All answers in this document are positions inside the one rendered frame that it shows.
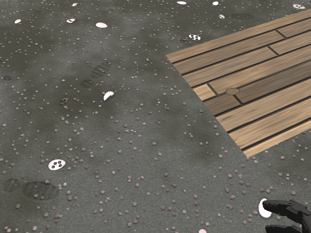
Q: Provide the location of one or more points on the right robot hand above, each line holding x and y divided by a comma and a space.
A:
292, 210

